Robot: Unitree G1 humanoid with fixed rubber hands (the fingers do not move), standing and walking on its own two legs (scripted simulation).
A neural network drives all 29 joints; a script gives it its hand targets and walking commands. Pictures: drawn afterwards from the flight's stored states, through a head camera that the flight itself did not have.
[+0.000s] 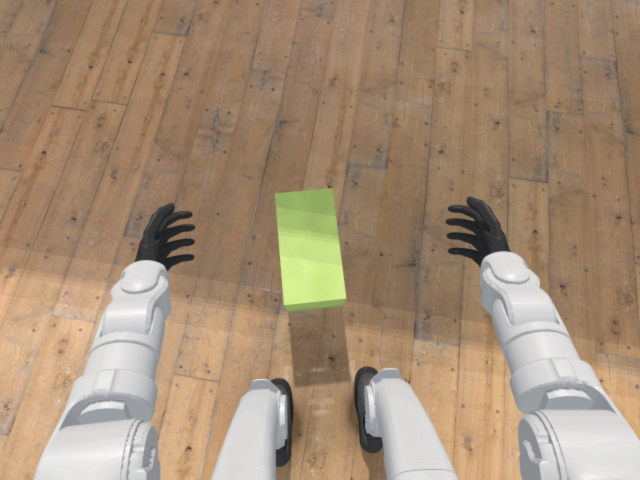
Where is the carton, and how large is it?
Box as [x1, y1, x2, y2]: [275, 188, 345, 311]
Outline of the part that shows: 331,188 275,193 283,301 288,311 341,305 345,299 343,275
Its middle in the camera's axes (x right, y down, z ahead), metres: -0.02 +0.04 +1.04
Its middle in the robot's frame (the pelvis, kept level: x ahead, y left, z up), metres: +0.53 +0.02 -0.62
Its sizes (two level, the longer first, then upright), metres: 0.292 0.152 0.164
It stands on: the floor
